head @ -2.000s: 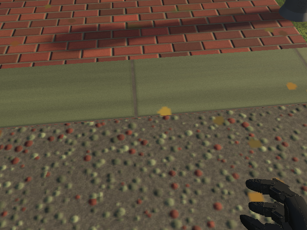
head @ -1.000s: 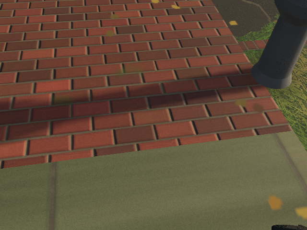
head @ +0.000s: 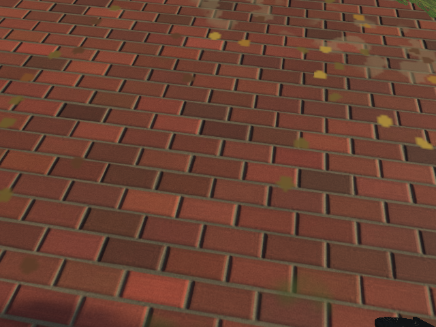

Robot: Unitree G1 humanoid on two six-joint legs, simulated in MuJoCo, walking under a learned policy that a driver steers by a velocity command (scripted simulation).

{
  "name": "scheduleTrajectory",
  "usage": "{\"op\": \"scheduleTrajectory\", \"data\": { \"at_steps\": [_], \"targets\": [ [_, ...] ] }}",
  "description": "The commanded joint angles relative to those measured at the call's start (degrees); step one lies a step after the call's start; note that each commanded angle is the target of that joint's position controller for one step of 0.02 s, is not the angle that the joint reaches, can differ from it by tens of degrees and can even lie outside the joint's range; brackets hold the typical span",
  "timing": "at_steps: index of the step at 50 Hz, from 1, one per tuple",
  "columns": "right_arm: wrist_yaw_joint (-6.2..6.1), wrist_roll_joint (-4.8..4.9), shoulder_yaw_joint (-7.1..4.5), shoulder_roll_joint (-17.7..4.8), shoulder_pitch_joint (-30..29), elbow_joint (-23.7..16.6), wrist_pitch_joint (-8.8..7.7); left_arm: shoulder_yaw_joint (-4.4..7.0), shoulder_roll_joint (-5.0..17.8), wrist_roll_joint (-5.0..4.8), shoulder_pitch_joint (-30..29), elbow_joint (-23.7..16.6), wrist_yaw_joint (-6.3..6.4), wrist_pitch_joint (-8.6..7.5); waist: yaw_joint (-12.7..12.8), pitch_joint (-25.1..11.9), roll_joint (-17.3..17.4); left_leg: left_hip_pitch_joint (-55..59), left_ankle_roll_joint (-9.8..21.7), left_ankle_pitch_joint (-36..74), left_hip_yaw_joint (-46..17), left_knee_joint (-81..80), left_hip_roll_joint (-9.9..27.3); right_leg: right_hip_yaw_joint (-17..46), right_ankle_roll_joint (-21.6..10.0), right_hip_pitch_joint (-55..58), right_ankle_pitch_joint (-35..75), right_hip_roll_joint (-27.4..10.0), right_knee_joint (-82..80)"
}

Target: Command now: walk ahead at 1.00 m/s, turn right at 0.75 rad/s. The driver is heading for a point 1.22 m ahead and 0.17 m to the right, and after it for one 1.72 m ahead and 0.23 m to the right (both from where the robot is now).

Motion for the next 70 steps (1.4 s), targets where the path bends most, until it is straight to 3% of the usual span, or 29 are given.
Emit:
{"op": "scheduleTrajectory", "data": {
  "at_steps": [1,3,10,12,16,17,18,19,21,23,26,36,38,40,41,42,43,44,46,49,52,58,61,62,63,64,66,67,70],
  "targets": [
    [-0.32,-1.38,-2.43,-4.24,8.65,2.18,0.09,0.89,2.15,0.41,-6.64,-7.91,-0.65,0.27,-4.21,1.95,8.63,19.11,10.55,-3.28,-20.19,-20.18,16.20,2.28,-0.43,-26.39,4.89,-7.64,4.41],
    [-0.21,-0.27,-2.37,-2.70,5.42,3.21,-0.26,0.64,0.14,0.10,-7.79,-8.63,-1.28,2.31,-2.02,4.12,7.37,14.78,9.06,3.52,-11.13,-22.72,15.22,1.95,-0.25,-25.84,4.49,-9.16,2.57],
    [-1.60,0.07,-4.43,-11.46,5.40,5.62,-0.93,0.23,2.67,1.64,-19.46,-12.74,-4.18,1.87,-2.40,8.98,-0.27,12.77,6.12,16.83,10.09,-28.88,11.38,-6.81,-1.44,-17.96,27.27,-6.12,-22.91],
    [-1.43,0.02,-4.98,-14.78,7.11,6.13,-0.29,1.13,4.94,1.25,-20.47,-13.49,-4.77,1.54,-1.50,6.93,2.20,18.09,5.04,41.69,12.29,-24.65,11.54,-12.07,-3.65,-11.14,26.35,-1.22,-27.37],
    [-1.47,1.11,-5.72,-18.38,3.48,3.94,1.83,7.09,16.46,0.31,10.19,-6.43,-3.41,3.74,16.02,-9.21,7.04,9.62,3.63,69.54,11.13,21.89,11.46,-10.96,-10.22,30.43,15.47,5.57,-30.25],
    [-1.04,-0.27,-2.51,-7.19,4.84,3.86,0.58,6.74,17.82,-0.16,10.47,-3.86,-2.56,4.36,10.93,-3.90,-9.61,-8.13,1.00,-5.45,8.61,48.11,0.59,2.20,-12.61,36.92,14.73,0.02,-31.72],
    [-0.42,0.92,-0.06,-2.54,14.80,-0.69,-2.12,5.36,19.38,1.96,2.73,-8.74,-2.77,2.32,-0.34,-17.40,-21.94,-25.83,1.26,-21.39,-4.52,62.69,-5.65,37.99,-25.01,49.18,-3.85,-11.79,-46.37],
    [-0.17,2.88,-1.26,-10.99,9.34,0.17,-3.76,4.75,12.88,2.36,3.12,-9.46,-2.85,1.28,5.27,-17.81,-7.98,-27.64,3.75,-11.89,-9.79,57.55,-1.39,45.22,-21.53,45.77,-19.02,-15.23,-58.72],
    [-1.28,3.74,-1.05,-10.06,3.45,0.36,-3.19,3.81,10.78,3.05,-2.56,-8.51,-3.15,-1.21,0.96,-3.23,7.37,-24.08,4.80,-4.58,-8.61,47.94,3.78,36.55,-16.38,24.92,-13.06,-14.26,-60.81],
    [-1.14,2.89,-1.08,-9.04,7.94,3.14,-0.54,2.32,7.21,4.97,-8.50,-8.63,-2.88,-2.48,-3.54,-0.25,4.06,-16.31,4.56,0.01,-9.52,44.14,8.06,23.84,-14.03,11.20,-4.33,-10.61,-60.00],
    [-1.20,2.63,-0.66,-6.41,6.13,4.15,2.46,1.68,5.32,3.79,-6.94,-5.59,-2.48,-3.67,-3.28,4.76,2.38,-18.03,3.37,5.24,-8.99,36.69,9.73,8.59,-10.25,4.84,6.94,-7.08,-63.01],
    [3.73,2.97,-0.99,-5.73,-8.27,-0.40,-0.31,1.62,8.72,4.60,-0.37,-1.37,1.16,-3.41,1.41,5.09,-1.08,-15.49,5.85,31.31,5.27,1.10,-2.69,-14.26,3.28,25.07,56.89,-5.00,-63.51],
    [4.02,3.40,-2.25,-8.15,-3.09,-0.35,0.54,2.54,11.77,5.39,-1.78,-1.72,2.71,-1.44,-3.32,0.55,-5.53,-10.34,7.22,23.50,9.08,2.35,-6.61,-15.18,4.57,31.78,82.81,-7.42,-52.59],
    [2.89,3.63,-5.17,-14.15,21.32,5.49,3.09,3.48,14.08,6.30,-10.31,-4.16,3.47,0.00,-16.43,-8.09,-7.39,12.30,11.03,15.22,4.70,7.30,-5.80,-13.56,4.10,24.35,95.55,-9.41,-26.66],
    [1.56,3.33,-5.76,-15.57,34.90,9.30,4.36,3.36,12.97,4.94,-17.83,-5.69,2.59,-0.45,-23.97,-9.16,1.22,26.87,14.07,18.54,-2.00,1.57,-1.81,-15.04,4.20,11.63,64.57,-2.17,1.49],
    [1.54,1.17,-4.50,-13.15,32.50,10.41,4.10,-0.30,-1.20,4.75,-13.38,-8.72,0.33,-2.92,-13.51,-7.50,26.28,42.05,20.58,11.77,-16.13,6.87,1.87,-6.93,6.17,-20.06,-13.20,9.32,28.86],
    [1.41,-0.65,-3.39,-11.35,22.72,6.11,2.88,-2.01,-1.04,1.10,-7.21,-12.28,-1.55,-5.82,-7.11,-15.97,21.79,43.77,28.65,-22.99,-46.74,-9.34,11.66,4.88,2.80,-31.29,-12.24,8.16,30.67],
    [1.04,-0.42,-3.55,-8.87,21.56,3.53,2.39,-1.16,5.13,0.56,-14.22,-13.46,-2.27,-7.24,-9.61,-11.06,8.92,36.66,24.72,-31.18,-50.83,-20.15,11.98,5.50,-1.36,-29.47,-5.08,5.45,21.10],
    [1.51,-0.06,-3.23,-8.63,13.36,2.08,0.69,-0.90,5.11,2.58,-14.89,-13.14,-1.79,-6.92,-1.45,-0.67,-6.08,15.66,22.08,-23.53,-45.95,-23.05,9.21,5.33,-1.94,-22.30,1.39,0.96,6.03],
    [0.54,0.89,-3.16,-8.58,8.34,0.64,0.63,-0.07,7.07,4.11,-12.86,-11.92,-0.13,-4.54,1.85,4.49,-2.91,0.40,21.21,-8.54,-33.00,-23.80,1.61,4.28,2.54,-14.68,4.04,-2.47,-6.25],
    [-1.10,2.26,-3.14,-8.39,10.73,1.99,0.88,-1.17,3.55,5.29,-24.01,-16.37,0.49,-4.17,-2.68,6.97,0.84,-8.96,18.68,2.76,-23.53,-23.04,-3.69,-0.12,5.80,-7.37,17.27,-0.75,-25.55],
    [-1.90,3.41,-3.84,-8.20,15.90,5.15,2.37,0.94,5.55,1.10,-30.26,-19.10,0.09,-4.90,-7.24,1.92,7.83,3.13,12.72,-0.45,-28.56,-14.07,-2.91,2.56,7.28,2.82,25.61,3.12,-46.66],
    [-1.45,1.38,-3.81,-8.12,11.98,3.54,3.30,4.18,10.50,0.34,-11.12,-15.63,0.34,-5.68,4.50,-11.18,9.20,7.13,8.29,19.86,-25.95,9.92,-2.99,2.70,2.76,23.15,16.77,-0.48,-43.50],
    [-0.97,-0.92,-1.92,-2.85,11.76,1.41,3.21,4.74,13.37,0.77,3.51,-13.42,0.91,-4.92,8.99,-22.12,2.02,-4.11,7.09,3.95,-20.50,30.15,-5.22,13.61,0.34,43.02,3.29,-10.60,-38.92],
    [-0.49,3.61,-0.16,0.48,20.90,-1.98,2.18,5.19,17.73,3.00,3.69,-11.49,-0.42,-4.83,1.54,-28.63,-29.49,-24.74,4.96,-16.94,-14.68,47.76,-8.41,52.03,-11.09,55.40,-23.00,-24.85,-53.28],
    [-1.31,5.17,-0.55,-4.66,18.50,0.15,2.72,4.46,11.28,3.16,-1.00,-13.52,-0.45,-4.17,3.83,-19.89,-21.02,-32.09,4.73,-11.23,-12.74,52.91,-1.68,52.37,-9.71,49.79,-35.07,-23.03,-56.44],
    [-1.03,1.73,-1.11,-7.34,5.98,-1.39,2.98,3.42,7.32,3.76,-1.70,-11.18,-0.09,-2.97,5.78,-5.44,-0.38,-30.89,4.75,-5.25,-8.53,50.75,1.08,30.78,-6.31,33.87,-11.24,-16.42,-56.28],
    [-0.84,0.48,-1.02,-5.81,2.02,-2.89,2.42,3.14,6.91,4.35,-1.95,-9.22,-0.50,-2.99,4.49,-1.28,2.09,-29.32,5.22,-3.79,-8.69,46.81,2.19,25.18,-6.69,27.31,-2.98,-13.71,-56.82],
    [0.24,2.40,0.09,-1.80,1.94,-4.06,2.48,1.04,1.35,3.10,-2.51,-5.43,-1.91,-3.26,-0.93,2.69,-2.61,-25.23,5.81,-6.77,-9.31,39.01,3.53,18.39,-8.90,17.79,3.90,-10.14,-60.17]
  ]
}}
